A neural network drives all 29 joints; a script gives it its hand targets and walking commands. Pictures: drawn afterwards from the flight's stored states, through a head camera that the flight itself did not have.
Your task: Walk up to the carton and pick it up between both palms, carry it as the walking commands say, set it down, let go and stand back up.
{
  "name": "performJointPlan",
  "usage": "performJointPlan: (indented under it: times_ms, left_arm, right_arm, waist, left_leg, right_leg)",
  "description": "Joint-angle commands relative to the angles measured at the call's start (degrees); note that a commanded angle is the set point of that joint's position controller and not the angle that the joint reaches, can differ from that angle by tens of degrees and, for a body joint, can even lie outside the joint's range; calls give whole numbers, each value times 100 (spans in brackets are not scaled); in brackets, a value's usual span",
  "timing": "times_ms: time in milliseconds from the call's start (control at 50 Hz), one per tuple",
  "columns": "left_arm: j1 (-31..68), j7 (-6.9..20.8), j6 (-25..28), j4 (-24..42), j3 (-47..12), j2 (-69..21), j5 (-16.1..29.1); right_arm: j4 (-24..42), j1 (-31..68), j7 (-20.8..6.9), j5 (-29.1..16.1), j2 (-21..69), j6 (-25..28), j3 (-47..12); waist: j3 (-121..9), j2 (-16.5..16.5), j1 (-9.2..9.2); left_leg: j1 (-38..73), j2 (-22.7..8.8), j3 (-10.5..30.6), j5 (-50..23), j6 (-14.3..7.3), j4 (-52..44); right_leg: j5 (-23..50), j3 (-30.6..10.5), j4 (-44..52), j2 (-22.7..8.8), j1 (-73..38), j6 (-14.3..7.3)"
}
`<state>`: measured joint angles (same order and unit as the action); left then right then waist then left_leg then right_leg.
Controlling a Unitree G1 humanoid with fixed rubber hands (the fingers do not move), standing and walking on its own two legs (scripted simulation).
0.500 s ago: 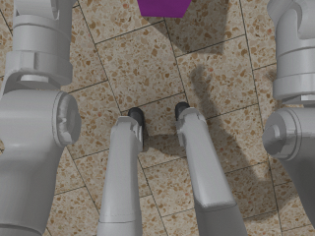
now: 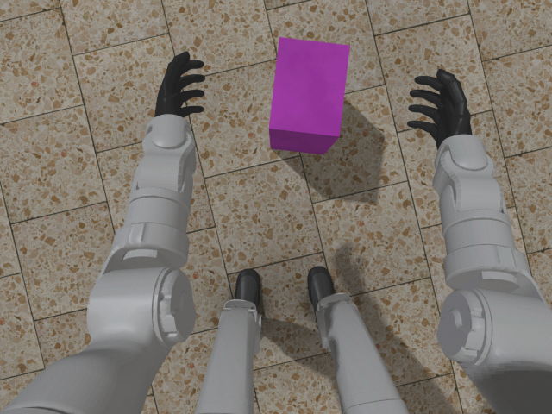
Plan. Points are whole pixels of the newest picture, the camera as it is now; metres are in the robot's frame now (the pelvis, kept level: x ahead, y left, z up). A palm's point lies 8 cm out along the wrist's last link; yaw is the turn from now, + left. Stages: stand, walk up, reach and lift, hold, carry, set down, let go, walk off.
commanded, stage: let go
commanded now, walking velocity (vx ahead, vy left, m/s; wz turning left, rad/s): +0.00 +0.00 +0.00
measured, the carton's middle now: (304, 104) +0.63 -0.09 -0.57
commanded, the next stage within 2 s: stand in 1.18 s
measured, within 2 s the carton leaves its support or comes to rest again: neither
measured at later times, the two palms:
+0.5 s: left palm (95, 265) +0.31 +0.20 -0.02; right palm (547, 280) +0.27 -0.25 -0.01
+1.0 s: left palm (29, 362) +0.24 +0.24 +0.01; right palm (540, 334) +0.23 -0.22 +0.01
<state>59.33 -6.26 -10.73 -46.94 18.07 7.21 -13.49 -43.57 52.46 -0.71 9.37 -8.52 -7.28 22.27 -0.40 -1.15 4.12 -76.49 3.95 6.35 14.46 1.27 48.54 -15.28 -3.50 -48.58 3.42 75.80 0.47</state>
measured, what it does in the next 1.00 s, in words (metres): rises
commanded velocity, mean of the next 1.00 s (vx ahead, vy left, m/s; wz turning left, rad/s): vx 0.00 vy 0.00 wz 0.00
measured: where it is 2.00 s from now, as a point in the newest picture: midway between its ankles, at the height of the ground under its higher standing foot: (285, 313)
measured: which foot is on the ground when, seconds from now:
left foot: down 0.00-1.00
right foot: down 0.00-1.00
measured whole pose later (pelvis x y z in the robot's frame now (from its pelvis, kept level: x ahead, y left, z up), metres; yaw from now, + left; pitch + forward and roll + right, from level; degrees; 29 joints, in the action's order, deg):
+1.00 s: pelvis +0.07 +0.02 +0.08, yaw -2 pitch -3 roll +0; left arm -13.3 3.2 -7.7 -22.5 1.5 12.3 -0.2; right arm -23.8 -11.1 -4.8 1.2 -12.1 -7.6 3.6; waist 7.1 -0.7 0.8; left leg -5.0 3.5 4.3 15.9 -1.5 24.5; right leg -16.4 -6.6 -24.8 1.5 4.9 0.5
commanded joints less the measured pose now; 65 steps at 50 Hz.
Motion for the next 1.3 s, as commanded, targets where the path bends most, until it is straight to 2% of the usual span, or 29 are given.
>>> performJointPlan:
  times_ms: [0,20,60,80,140,220,320,360,440,500,540,580,680,740,800,840,900,1020,1100,1160,1180,1200,1220,1260,1280]
  left_arm:
    - [-195,-106,234,2041,-558,-79,370]
    - [-494,-74,245,2062,-663,-136,447]
    - [-1254,3,295,1930,-682,-181,418]
    - [-1545,27,339,1971,-626,-132,351]
    - [-2369,70,550,2178,-613,92,290]
    - [-3493,219,724,1842,-712,214,448]
    - [-4662,411,949,1959,-870,427,781]
    - [-4985,493,1019,2094,-971,449,895]
    - [-5378,631,1036,2237,-1185,527,1156]
    - [-5967,689,1031,2354,-1243,614,1150]
    - [-6409,721,1022,2406,-1228,704,1155]
    - [-6509,749,1005,2602,-1231,859,1140]
    - [-6970,835,797,2894,-1391,963,1223]
    - [-7024,882,625,2983,-1457,933,1290]
    - [-6963,925,502,3018,-1550,898,1379]
    - [-6988,943,426,2981,-1538,938,1391]
    - [-7098,947,393,2996,-1498,975,1349]
    - [-7062,806,514,2877,-1541,1059,1334]
    - [-7089,742,542,2757,-1597,1039,1439]
    - [-7141,722,556,2725,-1644,1121,1532]
    - [-7199,524,653,1896,-1369,1734,1098]
    - [-7193,465,706,1826,-1323,1913,1050]
    - [-7114,443,782,1791,-1278,1925,1034]
    - [-7042,442,878,1711,-1305,1898,1032]
    - [-6952,454,929,1651,-1311,1845,1057]
  right_arm:
    - [1905,-484,-235,-181,-952,243,-391]
    - [1771,-831,-270,-234,-923,229,-491]
    - [1490,-1509,-338,-286,-756,229,-581]
    - [1467,-1770,-370,-358,-688,255,-631]
    - [1844,-2304,-468,-625,-651,427,-807]
    - [1779,-3344,-500,-669,-565,529,-1118]
    - [1936,-4605,-414,-806,-644,682,-1397]
    - [2255,-4910,-366,-872,-664,758,-1487]
    - [2309,-5199,-326,-952,-805,756,-1680]
    - [2336,-5716,-315,-868,-844,722,-1743]
    - [2363,-6092,-318,-821,-879,699,-1752]
    - [2484,-6033,-344,-818,-963,684,-1722]
    - [2466,-6349,-398,-852,-993,500,-1753]
    - [2464,-6276,-444,-896,-1012,340,-1768]
    - [2510,-6178,-445,-877,-1016,207,-1719]
    - [2541,-6133,-433,-859,-1042,126,-1675]
    - [2577,-6236,-410,-814,-1027,67,-1610]
    - [2643,-6144,-226,-689,-1077,-246,-1700]
    - [2648,-6242,-77,-670,-1033,-445,-1818]
    - [2667,-6307,34,-740,-998,-476,-1883]
    - [1865,-6054,146,-796,-1681,-36,-1645]
    - [1779,-6153,163,-767,-1576,130,-1666]
    - [1668,-6205,163,-745,-1551,280,-1659]
    - [1503,-6204,129,-734,-1508,485,-1692]
    - [1387,-6184,110,-729,-1509,557,-1695]
  waist:
    - [-6795,-218,450]
    - [-6529,-161,460]
    - [-5736,-13,323]
    - [-5480,-78,214]
    - [-5098,7,-21]
    - [-4334,324,-135]
    - [-3404,362,-145]
    - [-3125,328,-126]
    - [-1811,311,-123]
    - [-1313,327,-194]
    - [-1152,326,-268]
    - [-936,269,-326]
    - [-293,-83,-285]
    - [32,-223,-346]
    - [280,-139,-263]
    - [339,-52,-284]
    - [240,90,-277]
    - [-11,116,-408]
    - [-2,133,-443]
    - [-16,86,-585]
    - [-97,-345,-409]
    - [24,-214,-414]
    - [46,-150,-386]
    - [33,172,-401]
    - [-21,205,-402]
  left_leg:
    - [5230,-88,-219,-3749,5,-149]
    - [5021,-97,-224,-3612,15,-241]
    - [4435,-82,-284,-3151,23,-493]
    - [4275,-56,-303,-3025,39,-583]
    - [4094,-30,-364,-2725,34,-799]
    - [3875,-1,-483,-1868,7,-1133]
    - [4520,1,-529,-1361,-47,-1555]
    - [5005,1,-555,-1300,-90,-1698]
    - [5686,-52,-559,-1024,-137,-2061]
    - [6321,-78,-590,-1101,-109,-2293]
    - [6715,-75,-612,-1323,-99,-2427]
    - [6937,-71,-577,-1408,-68,-2529]
    - [7283,-164,-507,-1201,35,-2744]
    - [7374,-233,-453,-1089,111,-2841]
    - [7394,-274,-438,-962,108,-2842]
    - [7403,-291,-430,-917,83,-2842]
    - [7518,-280,-417,-1347,51,-2733]
    - [7862,-330,-471,-2022,-3,-2435]
    - [8011,-311,-415,-1939,-30,-2249]
    - [8197,-301,-411,-1993,-41,-2165]
    - [6752,-483,-219,-1150,24,-1962]
    - [6373,-355,-134,-476,28,-2095]
    - [6505,-356,-102,-284,-3,-2025]
    - [6585,-376,26,-144,-31,-1925]
    - [6565,-395,69,-231,-57,-1882]
  right_leg:
    - [3593,357,306,117,-3469,98]
    - [3711,294,346,65,-3628,81]
    - [3793,210,444,-17,-3974,91]
    - [3775,185,509,-61,-4081,91]
    - [3855,97,618,-130,-4617,116]
    - [3857,-42,860,-263,-5395,161]
    - [3419,-88,1309,-303,-5913,181]
    - [3137,-66,1524,-293,-6065,184]
    - [2111,11,2054,-269,-5893,153]
    - [1677,127,2370,-226,-6071,160]
    - [1754,154,2499,-186,-6335,169]
    - [1657,200,2576,-125,-6339,149]
    - [1066,283,2734,-63,-6520,38]
    - [815,329,2765,-38,-6592,-45]
    - [659,344,2750,-20,-6661,-60]
    - [596,372,2719,-13,-6747,-51]
    - [834,377,2658,12,-6837,-18]
    - [1079,333,2400,48,-6675,10]
    - [1136,406,2329,-24,-6374,-7]
    - [1254,472,2314,-49,-6169,5]
    - [1144,-167,2332,-416,-6335,45]
    - [666,-265,2391,-434,-6472,35]
    - [421,-360,2450,-509,-6362,-35]
    - [-46,-473,2601,-552,-6069,-113]
    - [-85,-516,2635,-557,-6072,-145]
